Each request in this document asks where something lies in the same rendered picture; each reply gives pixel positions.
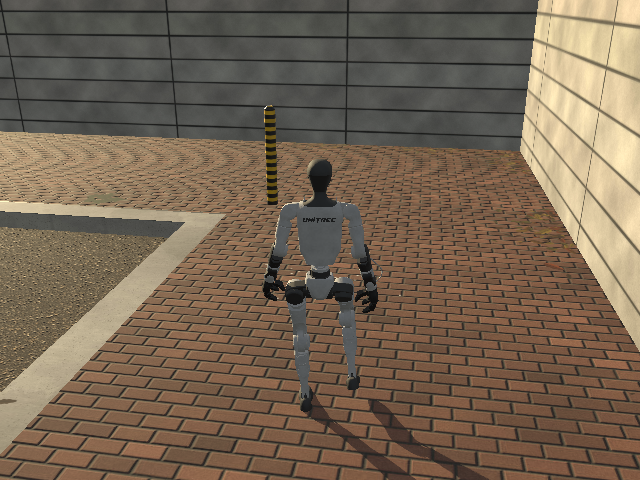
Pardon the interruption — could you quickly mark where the robot left upper arm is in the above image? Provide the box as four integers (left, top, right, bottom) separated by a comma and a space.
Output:
272, 202, 299, 257

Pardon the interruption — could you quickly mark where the robot right thigh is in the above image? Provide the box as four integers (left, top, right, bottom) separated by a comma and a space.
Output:
333, 277, 354, 328

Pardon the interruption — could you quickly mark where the robot right forearm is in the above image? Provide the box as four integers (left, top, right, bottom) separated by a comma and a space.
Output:
357, 243, 377, 291

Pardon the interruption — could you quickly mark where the robot right hand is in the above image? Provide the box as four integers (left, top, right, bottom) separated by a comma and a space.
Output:
355, 287, 379, 313

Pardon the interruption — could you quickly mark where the robot right foot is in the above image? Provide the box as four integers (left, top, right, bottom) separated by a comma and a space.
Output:
346, 373, 360, 390

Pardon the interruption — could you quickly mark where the robot right upper arm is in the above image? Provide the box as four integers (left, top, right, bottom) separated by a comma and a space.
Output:
341, 202, 367, 259

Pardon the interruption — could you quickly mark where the robot left forearm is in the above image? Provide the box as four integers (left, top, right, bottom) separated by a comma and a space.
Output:
264, 242, 283, 283

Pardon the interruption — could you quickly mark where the robot left hand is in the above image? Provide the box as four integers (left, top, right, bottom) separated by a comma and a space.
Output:
262, 279, 285, 301

